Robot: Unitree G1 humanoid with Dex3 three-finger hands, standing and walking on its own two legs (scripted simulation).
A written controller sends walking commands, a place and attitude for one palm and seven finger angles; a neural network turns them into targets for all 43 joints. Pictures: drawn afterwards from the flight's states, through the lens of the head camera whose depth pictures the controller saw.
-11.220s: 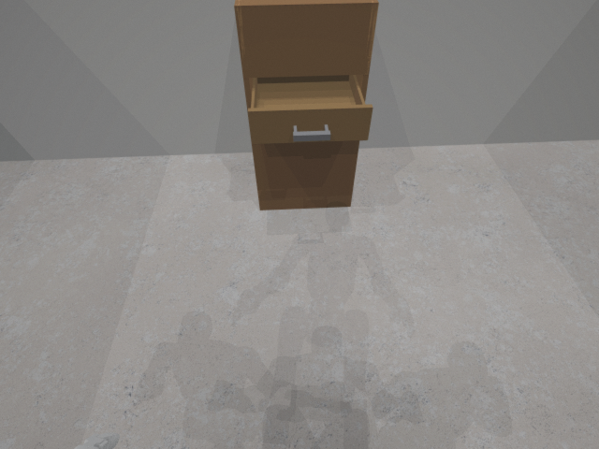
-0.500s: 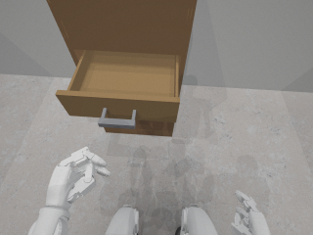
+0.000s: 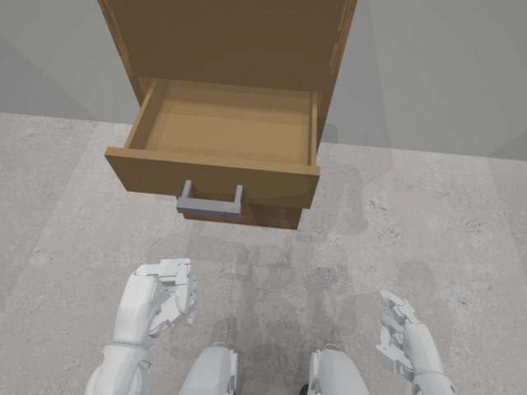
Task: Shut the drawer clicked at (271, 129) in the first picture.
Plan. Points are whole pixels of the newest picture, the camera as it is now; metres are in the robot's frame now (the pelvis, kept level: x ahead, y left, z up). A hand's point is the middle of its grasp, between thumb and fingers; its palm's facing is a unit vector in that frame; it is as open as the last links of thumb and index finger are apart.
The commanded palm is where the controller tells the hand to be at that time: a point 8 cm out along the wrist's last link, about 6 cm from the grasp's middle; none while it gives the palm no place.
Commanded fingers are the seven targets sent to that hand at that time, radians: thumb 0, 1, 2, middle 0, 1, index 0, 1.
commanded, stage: raise the hand and make a fist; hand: left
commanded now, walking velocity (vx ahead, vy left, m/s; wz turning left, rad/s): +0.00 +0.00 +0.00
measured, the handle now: (211, 198) +0.45 +0.13 -0.06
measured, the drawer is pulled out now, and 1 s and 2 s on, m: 0.21 0.21 0.21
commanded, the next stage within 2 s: bring the fist close to the handle in 0.52 s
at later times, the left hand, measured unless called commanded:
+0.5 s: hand (204, 301) +0.24 +0.10 +0.04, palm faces -0.07 -1.00 -0.04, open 3.3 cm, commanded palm +0.22 +0.16 +0.04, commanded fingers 0.00 0.90 0.90 -1.40 -1.60 -1.40 -1.60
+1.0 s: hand (210, 284) +0.27 +0.10 +0.00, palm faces -0.09 -1.00 -0.04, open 3.3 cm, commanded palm +0.26 +0.15 +0.00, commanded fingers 0.00 0.90 0.90 -1.40 -1.60 -1.40 -1.60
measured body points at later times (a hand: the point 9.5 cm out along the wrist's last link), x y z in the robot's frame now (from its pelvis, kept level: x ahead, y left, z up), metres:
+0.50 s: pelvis +0.01 -0.01 +0.00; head +0.10 -0.01 +0.44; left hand +0.24 +0.15 +0.05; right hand +0.19 -0.25 -0.08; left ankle +0.01 +0.10 -0.62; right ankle +0.04 -0.13 -0.62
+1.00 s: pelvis -0.01 -0.02 -0.02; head +0.10 -0.02 +0.42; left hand +0.27 +0.15 +0.01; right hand +0.18 -0.25 -0.11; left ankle +0.01 +0.10 -0.62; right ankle +0.04 -0.13 -0.62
